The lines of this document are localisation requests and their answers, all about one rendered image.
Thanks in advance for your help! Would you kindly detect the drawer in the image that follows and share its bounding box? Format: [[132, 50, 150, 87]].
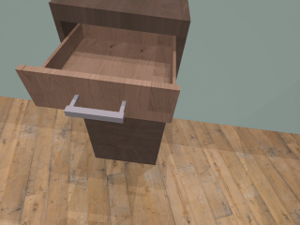
[[15, 23, 181, 123]]

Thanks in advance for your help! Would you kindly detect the cabinet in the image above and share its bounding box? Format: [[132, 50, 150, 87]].
[[49, 0, 191, 165]]

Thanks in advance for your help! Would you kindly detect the handle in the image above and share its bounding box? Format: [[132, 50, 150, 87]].
[[64, 95, 127, 124]]

